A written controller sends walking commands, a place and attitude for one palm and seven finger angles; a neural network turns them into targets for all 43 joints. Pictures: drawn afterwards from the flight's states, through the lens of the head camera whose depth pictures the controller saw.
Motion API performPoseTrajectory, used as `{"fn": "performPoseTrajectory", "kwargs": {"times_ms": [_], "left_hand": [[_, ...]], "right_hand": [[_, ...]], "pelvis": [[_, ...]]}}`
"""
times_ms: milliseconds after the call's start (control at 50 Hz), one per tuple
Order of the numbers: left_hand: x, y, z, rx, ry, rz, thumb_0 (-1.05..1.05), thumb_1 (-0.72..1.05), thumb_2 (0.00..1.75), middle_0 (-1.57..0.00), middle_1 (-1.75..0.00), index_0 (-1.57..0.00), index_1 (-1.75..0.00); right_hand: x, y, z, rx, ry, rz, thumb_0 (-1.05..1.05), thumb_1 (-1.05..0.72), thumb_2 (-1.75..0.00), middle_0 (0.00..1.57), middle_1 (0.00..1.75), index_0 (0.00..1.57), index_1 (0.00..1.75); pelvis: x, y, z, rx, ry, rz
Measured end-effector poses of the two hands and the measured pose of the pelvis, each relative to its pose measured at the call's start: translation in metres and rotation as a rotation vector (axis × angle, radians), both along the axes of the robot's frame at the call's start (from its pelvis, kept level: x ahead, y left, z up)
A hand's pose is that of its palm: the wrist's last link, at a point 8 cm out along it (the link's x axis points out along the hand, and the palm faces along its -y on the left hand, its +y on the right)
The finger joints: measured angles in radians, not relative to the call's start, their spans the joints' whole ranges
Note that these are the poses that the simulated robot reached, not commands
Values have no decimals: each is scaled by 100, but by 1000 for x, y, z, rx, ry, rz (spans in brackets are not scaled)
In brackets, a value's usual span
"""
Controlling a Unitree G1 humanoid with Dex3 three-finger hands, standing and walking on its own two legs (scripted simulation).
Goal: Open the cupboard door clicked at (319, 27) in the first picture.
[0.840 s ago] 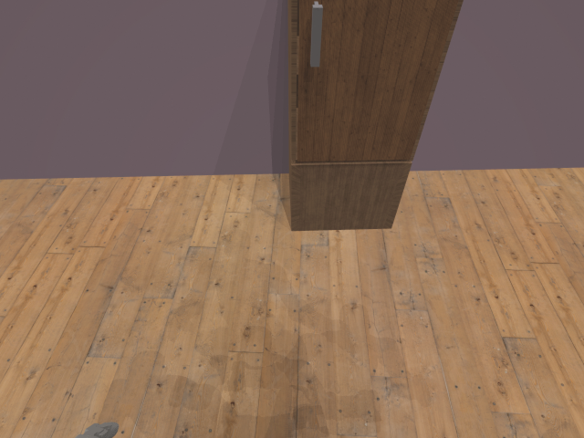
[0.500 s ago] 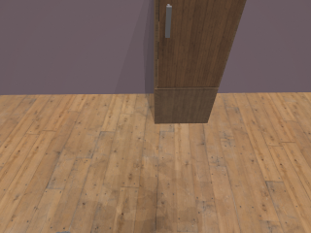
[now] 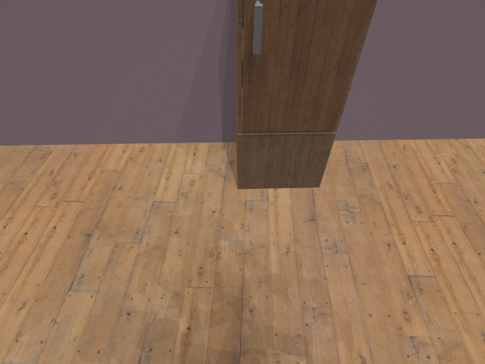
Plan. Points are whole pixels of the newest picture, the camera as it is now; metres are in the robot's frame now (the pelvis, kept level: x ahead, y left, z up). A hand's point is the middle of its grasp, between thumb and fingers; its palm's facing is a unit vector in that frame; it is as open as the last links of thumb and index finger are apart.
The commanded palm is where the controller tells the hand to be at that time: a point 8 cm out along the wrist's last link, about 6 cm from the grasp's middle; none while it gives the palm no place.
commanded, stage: look at it before walking up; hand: left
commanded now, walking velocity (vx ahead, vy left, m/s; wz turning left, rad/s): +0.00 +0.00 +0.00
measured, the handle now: (257, 27) +1.10 +0.01 +0.11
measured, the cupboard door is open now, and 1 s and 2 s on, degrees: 0 0 0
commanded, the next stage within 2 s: walk to a spot facing it in 0.60 s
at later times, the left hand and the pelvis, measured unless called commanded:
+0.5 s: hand out of the picture +0.08 +0.25 -0.15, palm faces -0.04 -0.94 -0.33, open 7.4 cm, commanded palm none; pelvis +0.00 +0.01 +0.00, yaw +0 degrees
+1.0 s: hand out of the picture +0.06 +0.22 -0.18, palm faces -0.12 -0.95 -0.28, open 7.4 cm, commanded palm none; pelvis -0.01 +0.00 -0.01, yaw -7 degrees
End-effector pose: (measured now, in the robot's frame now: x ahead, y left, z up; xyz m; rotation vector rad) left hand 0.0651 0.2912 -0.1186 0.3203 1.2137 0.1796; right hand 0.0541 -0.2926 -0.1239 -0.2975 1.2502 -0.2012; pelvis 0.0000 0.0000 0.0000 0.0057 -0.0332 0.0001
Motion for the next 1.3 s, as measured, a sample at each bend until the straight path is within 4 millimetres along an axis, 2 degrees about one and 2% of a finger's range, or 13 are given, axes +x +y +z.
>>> {"fn": "performPoseTrajectory", "kwargs": {"times_ms": [300,800,900,1000,1120,1220,1300], "left_hand": [[13,1,1,-8,-27,-15,1,90,90,-20,-30,-20,-30],[4,8,-1,-2,7,-1,1,90,90,-20,-30,-20,-30],[-1,-2,-11,-17,49,-22,1,90,90,-20,-30,-20,-30],[-3,-23,-24,-53,82,-65,1,90,90,-20,-30,-20,-30],[-7,-55,-33,-64,74,-102,1,90,90,-20,-30,-20,-30],[-15,-72,-24,-87,97,-113,1,90,90,-20,-30,-20,-30],[-11,-76,-18,-106,105,-144,1,90,90,-20,-30,-20,-30]], "right_hand": [[14,6,4,3,-35,8,1,-90,-90,20,30,20,30],[23,9,6,-8,-47,8,1,-90,-90,20,30,20,30],[12,18,-2,12,-66,-49,1,-91,-90,20,30,20,30],[-12,28,-18,59,-61,-117,1,-90,-90,20,30,20,30],[-40,24,-47,114,-36,-198,1,-90,-90,20,30,20,30],[-54,23,-36,120,-22,-238,1,-91,-90,20,30,20,30],[-59,22,-22,110,-45,-267,1,-91,-90,20,30,20,30]], "pelvis": [[2,4,1,-1,4,-3],[4,8,1,-2,3,-19],[0,9,-5,4,13,-70],[-8,4,-14,25,18,-126],[-15,-11,-29,22,13,-191],[-20,-13,-17,17,30,-229],[-18,-11,-7,23,51,-269]]}}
